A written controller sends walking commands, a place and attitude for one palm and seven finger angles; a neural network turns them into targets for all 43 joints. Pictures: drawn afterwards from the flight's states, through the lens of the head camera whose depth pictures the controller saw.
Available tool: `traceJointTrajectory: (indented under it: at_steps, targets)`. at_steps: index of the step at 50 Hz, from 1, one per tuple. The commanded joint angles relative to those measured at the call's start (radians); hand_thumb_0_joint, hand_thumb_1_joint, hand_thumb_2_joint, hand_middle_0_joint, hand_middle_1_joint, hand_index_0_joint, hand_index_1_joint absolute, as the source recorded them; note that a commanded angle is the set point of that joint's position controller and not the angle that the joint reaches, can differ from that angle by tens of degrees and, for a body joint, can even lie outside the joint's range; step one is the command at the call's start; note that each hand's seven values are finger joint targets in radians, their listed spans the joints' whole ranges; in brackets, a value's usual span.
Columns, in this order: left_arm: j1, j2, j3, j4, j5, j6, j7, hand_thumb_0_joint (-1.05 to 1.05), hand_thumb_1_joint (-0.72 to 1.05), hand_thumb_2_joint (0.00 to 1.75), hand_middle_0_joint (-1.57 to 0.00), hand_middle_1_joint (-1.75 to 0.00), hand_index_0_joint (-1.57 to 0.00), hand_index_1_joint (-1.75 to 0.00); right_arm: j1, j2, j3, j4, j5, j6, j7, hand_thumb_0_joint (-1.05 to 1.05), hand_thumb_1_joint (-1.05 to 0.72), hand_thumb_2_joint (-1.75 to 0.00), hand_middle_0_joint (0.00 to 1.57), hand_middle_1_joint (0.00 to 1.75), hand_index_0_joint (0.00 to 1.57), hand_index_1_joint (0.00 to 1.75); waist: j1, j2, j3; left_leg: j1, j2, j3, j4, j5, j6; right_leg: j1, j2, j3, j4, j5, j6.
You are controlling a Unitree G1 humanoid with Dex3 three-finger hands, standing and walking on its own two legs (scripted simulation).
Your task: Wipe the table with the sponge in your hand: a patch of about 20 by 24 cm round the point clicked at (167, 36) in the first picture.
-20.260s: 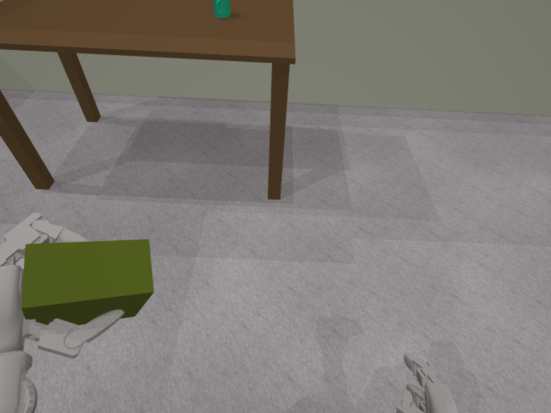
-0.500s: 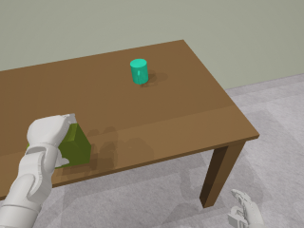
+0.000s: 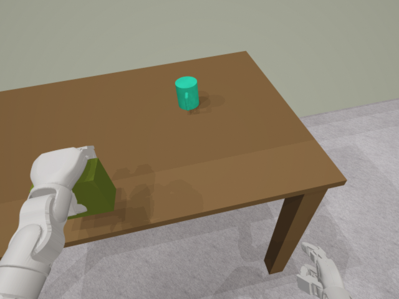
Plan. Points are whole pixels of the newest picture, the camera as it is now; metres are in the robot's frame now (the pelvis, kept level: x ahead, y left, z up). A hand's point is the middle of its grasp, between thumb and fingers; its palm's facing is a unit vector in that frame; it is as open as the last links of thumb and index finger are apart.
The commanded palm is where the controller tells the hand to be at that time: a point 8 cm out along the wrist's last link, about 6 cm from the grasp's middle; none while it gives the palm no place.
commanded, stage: move the sponge above the wiping area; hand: left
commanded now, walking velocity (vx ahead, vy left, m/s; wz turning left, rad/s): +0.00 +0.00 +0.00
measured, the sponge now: (81, 195) +0.28 +0.30 +0.06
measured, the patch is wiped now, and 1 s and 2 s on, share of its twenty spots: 0.00 0.00 0.00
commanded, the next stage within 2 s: lower the sponge onto the table in 0.14 s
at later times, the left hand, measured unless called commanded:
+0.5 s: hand (80, 180) +0.29 +0.29 +0.10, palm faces -0.02 -0.05 -1.00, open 10.1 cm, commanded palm +0.26 +0.29 +0.18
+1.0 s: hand (94, 181) +0.30 +0.27 +0.09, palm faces -0.02 -0.05 -1.00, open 10.1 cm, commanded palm +0.27 +0.27 +0.16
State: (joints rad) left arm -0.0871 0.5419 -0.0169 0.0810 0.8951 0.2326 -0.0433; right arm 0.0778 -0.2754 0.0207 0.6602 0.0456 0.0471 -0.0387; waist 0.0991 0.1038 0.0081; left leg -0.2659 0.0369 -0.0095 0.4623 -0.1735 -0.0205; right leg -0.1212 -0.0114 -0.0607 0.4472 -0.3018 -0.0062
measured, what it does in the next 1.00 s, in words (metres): stands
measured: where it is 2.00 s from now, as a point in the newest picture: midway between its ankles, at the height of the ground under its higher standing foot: outside the picture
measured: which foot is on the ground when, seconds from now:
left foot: down 0.00-1.00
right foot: down 0.00-1.00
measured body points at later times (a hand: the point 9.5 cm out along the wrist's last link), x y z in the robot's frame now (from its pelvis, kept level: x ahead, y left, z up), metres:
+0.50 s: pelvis +0.00 +0.00 +0.00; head +0.00 -0.04 +0.45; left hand +0.28 +0.29 +0.16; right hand +0.22 -0.22 -0.10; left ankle +0.05 +0.14 -0.74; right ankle -0.04 -0.11 -0.74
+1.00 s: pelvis +0.00 +0.00 +0.00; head +0.01 -0.04 +0.45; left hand +0.29 +0.27 +0.14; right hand +0.21 -0.22 -0.10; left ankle +0.05 +0.14 -0.74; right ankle -0.04 -0.11 -0.74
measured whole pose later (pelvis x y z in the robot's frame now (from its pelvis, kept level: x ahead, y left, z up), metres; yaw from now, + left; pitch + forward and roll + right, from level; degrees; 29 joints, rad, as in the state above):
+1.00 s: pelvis +0.00 +0.00 +0.00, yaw +0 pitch -1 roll +0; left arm -0.13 0.49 -0.07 0.12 0.93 0.23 0.00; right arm 0.09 -0.27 0.01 0.66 0.04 0.05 -0.03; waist 0.09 0.10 0.00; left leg -0.28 0.04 -0.01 0.47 -0.17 -0.03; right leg -0.14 -0.01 -0.06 0.46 -0.31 -0.01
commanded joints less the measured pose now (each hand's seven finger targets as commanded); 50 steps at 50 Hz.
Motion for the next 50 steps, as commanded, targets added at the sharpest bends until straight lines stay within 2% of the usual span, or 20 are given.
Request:
traceJointTrajectory:
  at_steps: [1,2,5,6,7,8,12,14,20,22,23,27,31,32,39,42,44,47,48,50]
  targets:
    - [-0.343,0.279,0.144,-0.208,0.027,-0.023,0.037,0.0,0.1,1.3,-1.2,-1.6,-1.2,-1.6,-0.152,-0.107,-0.046,-0.162,0.0,-0.059,-0.011,0.0,-0.9,-0.9,0.2,0.3,0.2,0.3,-0.012,-0.033,-0.253,0.204,-0.071,0.036,-0.022,0.168,0.069,-0.061,0.049,0.001,-0.075,0.254,-0.033]
    - [-0.353,0.3,0.161,-0.244,0.034,-0.029,0.037,0.0,0.1,1.3,-1.2,-1.6,-1.2,-1.6,-0.179,-0.1,-0.039,-0.17,0.002,-0.063,-0.013,0.0,-0.9,-0.9,0.2,0.3,0.2,0.3,-0.008,-0.002,-0.258,0.221,-0.069,0.033,-0.02,0.173,0.068,-0.06,0.056,0.011,-0.078,0.25,-0.041]
    - [-0.334,0.28,0.159,-0.231,0.024,-0.05,0.045,0.0,0.1,1.3,-1.2,-1.6,-1.2,-1.6,-0.141,-0.101,-0.047,-0.158,-0.004,-0.066,-0.013,0.0,-0.9,-0.9,0.2,0.3,0.2,0.3,-0.012,-0.022,-0.258,0.218,-0.066,0.031,-0.016,0.208,0.067,-0.057,0.053,-0.003,-0.071,0.288,-0.038]
    - [-0.333,0.274,0.156,-0.213,0.021,-0.047,0.048,0.0,0.1,1.3,-1.2,-1.6,-1.2,-1.6,-0.144,-0.101,-0.047,-0.157,-0.004,-0.064,-0.013,0.0,-0.9,-0.9,0.2,0.3,0.2,0.3,-0.012,-0.028,-0.241,0.21,-0.066,0.036,-0.019,0.195,0.068,-0.065,0.05,-0.002,-0.077,0.281,-0.035]
    - [-0.349,0.321,0.199,-0.222,0.031,-0.043,0.054,0.0,0.1,1.3,-1.2,-1.6,-1.2,-1.6,-0.163,-0.104,-0.043,-0.157,-0.001,-0.065,-0.011,0.0,-0.9,-0.9,0.2,0.3,0.2,0.3,-0.005,-0.008,-0.248,0.218,-0.064,0.033,-0.02,0.189,0.064,-0.058,0.057,0.012,-0.079,0.267,-0.045]
    - [-0.368,0.273,0.155,-0.222,0.031,-0.039,0.057,0.0,0.1,1.3,-1.2,-1.6,-1.2,-1.6,-0.155,-0.095,-0.04,-0.166,-0.003,-0.068,-0.012,0.0,-0.9,-0.9,0.2,0.3,0.2,0.3,-0.008,-0.018,-0.258,0.208,-0.069,0.039,-0.018,0.195,0.065,-0.057,0.05,-0.001,-0.072,0.271,-0.039]
    - [-0.323,0.315,0.201,-0.175,0.03,-0.009,0.063,0.0,0.1,1.3,-1.2,-1.6,-1.2,-1.6,-0.175,-0.107,-0.043,-0.158,0.001,-0.056,-0.007,0.0,-0.9,-0.9,0.2,0.3,0.2,0.3,0.006,-0.021,-0.235,0.193,-0.066,0.036,-0.028,0.186,0.062,-0.048,0.054,0.009,-0.077,0.263,-0.043]
    - [-0.34,0.248,0.136,-0.191,0.027,-0.007,0.057,0.0,0.1,1.3,-1.2,-1.6,-1.2,-1.6,-0.161,-0.101,-0.044,-0.159,0.002,-0.058,-0.002,0.0,-0.9,-0.9,0.2,0.3,0.2,0.3,-0.005,-0.012,-0.261,0.198,-0.065,0.035,-0.026,0.194,0.062,-0.051,0.051,-0.008,-0.067,0.265,-0.039]
    - [-0.303,0.24,0.125,-0.231,0.025,-0.001,0.037,0.0,0.1,1.3,-1.2,-1.6,-1.2,-1.6,-0.16,-0.103,-0.045,-0.174,0.002,-0.053,0.004,0.0,-0.9,-0.9,0.2,0.3,0.2,0.3,-0.005,-0.029,-0.249,0.196,-0.065,0.033,-0.025,0.193,0.066,-0.054,0.051,-0.007,-0.067,0.275,-0.036]
    - [-0.293,0.299,0.179,-0.233,0.032,0.003,0.039,0.0,0.1,1.3,-1.2,-1.6,-1.2,-1.6,-0.181,-0.107,-0.04,-0.176,0.002,-0.053,0.001,0.0,-0.9,-0.9,0.2,0.3,0.2,0.3,0.006,-0.032,-0.247,0.199,-0.065,0.031,-0.027,0.185,0.065,-0.046,0.057,0.005,-0.071,0.264,-0.041]
    - [-0.333,0.262,0.142,-0.248,0.033,-0.003,0.041,0.0,0.1,1.3,-1.2,-1.6,-1.2,-1.6,-0.167,-0.098,-0.036,-0.181,0.001,-0.056,0.0,0.0,-0.9,-0.9,0.2,0.3,0.2,0.3,-0.003,-0.039,-0.258,0.194,-0.069,0.035,-0.024,0.19,0.066,-0.05,0.052,-0.005,-0.065,0.263,-0.037]
    - [-0.337,0.313,0.19,-0.215,0.034,-0.003,0.051,0.0,0.1,1.3,-1.2,-1.6,-1.2,-1.6,-0.178,-0.105,-0.038,-0.167,0.002,-0.053,-0.005,0.0,-0.9,-0.9,0.2,0.3,0.2,0.3,0.0,-0.028,-0.227,0.195,-0.067,0.034,-0.029,0.165,0.064,-0.057,0.057,0.011,-0.082,0.242,-0.042]
    - [-0.345,0.222,0.105,-0.2,0.028,-0.011,0.051,0.0,0.1,1.3,-1.2,-1.6,-1.2,-1.6,-0.156,-0.101,-0.046,-0.161,0.003,-0.056,-0.006,0.0,-0.9,-0.9,0.2,0.3,0.2,0.3,-0.013,-0.026,-0.232,0.197,-0.068,0.032,-0.032,0.155,0.064,-0.075,0.053,-0.006,-0.078,0.228,-0.036]
    - [-0.34,0.248,0.13,-0.188,0.035,-0.005,0.05,0.0,0.1,1.3,-1.2,-1.6,-1.2,-1.6,-0.178,-0.1,-0.04,-0.165,0.006,-0.059,-0.007,0.0,-0.9,-0.9,0.2,0.3,0.2,0.3,-0.008,-0.022,-0.218,0.2,-0.066,0.031,-0.034,0.139,0.064,-0.08,0.059,0.006,-0.085,0.209,-0.042]
    - [-0.36,0.217,0.1,-0.169,0.049,-0.019,0.06,0.0,0.1,1.3,-1.2,-1.6,-1.2,-1.6,-0.151,-0.102,-0.047,-0.156,0.001,-0.06,-0.007,0.0,-0.9,-0.9,0.2,0.3,0.2,0.3,-0.012,-0.03,-0.246,0.194,-0.068,0.029,-0.027,0.153,0.064,-0.073,0.055,-0.004,-0.071,0.227,-0.041]
    - [-0.375,0.26,0.139,-0.181,0.063,-0.014,0.077,0.0,0.1,1.3,-1.2,-1.6,-1.2,-1.6,-0.164,-0.104,-0.046,-0.16,0.0,-0.057,-0.007,0.0,-0.9,-0.9,0.2,0.3,0.2,0.3,-0.001,-0.014,-0.261,0.202,-0.068,0.033,-0.024,0.162,0.065,-0.065,0.058,0.009,-0.068,0.238,-0.046]
    - [-0.372,0.21,0.104,-0.15,0.065,-0.009,0.087,0.0,0.1,1.3,-1.2,-1.6,-1.2,-1.6,-0.147,-0.101,-0.05,-0.152,0.0,-0.056,-0.004,0.0,-0.9,-0.9,0.2,0.3,0.2,0.3,-0.01,-0.032,-0.257,0.193,-0.067,0.033,-0.02,0.173,0.063,-0.076,0.056,-0.005,-0.06,0.244,-0.043]
    - [-0.32,0.233,0.132,-0.167,0.064,0.006,0.096,0.0,0.1,1.3,-1.2,-1.6,-1.2,-1.6,-0.168,-0.104,-0.05,-0.166,0.001,-0.055,0.002,0.0,-0.9,-0.9,0.2,0.3,0.2,0.3,0.008,-0.03,-0.266,0.19,-0.066,0.034,-0.021,0.176,0.063,-0.058,0.058,0.004,-0.054,0.254,-0.046]
    - [-0.328,0.19,0.095,-0.164,0.065,0.01,0.098,0.0,0.1,1.3,-1.2,-1.6,-1.2,-1.6,-0.16,-0.099,-0.048,-0.166,0.002,-0.056,0.002,0.0,-0.9,-0.9,0.2,0.3,0.2,0.3,-0.002,-0.044,-0.269,0.182,-0.07,0.043,-0.013,0.184,0.065,-0.063,0.053,-0.005,-0.048,0.264,-0.041]
    - [-0.287,0.196,0.103,-0.163,0.064,0.016,0.099,0.0,0.1,1.3,-1.2,-1.6,-1.2,-1.6,-0.147,-0.106,-0.056,-0.16,0.0,-0.05,0.007,0.0,-0.9,-0.9,0.2,0.3,0.2,0.3,0.002,-0.036,-0.268,0.183,-0.066,0.038,-0.011,0.2,0.066,-0.058,0.054,-0.006,-0.043,0.287,-0.041]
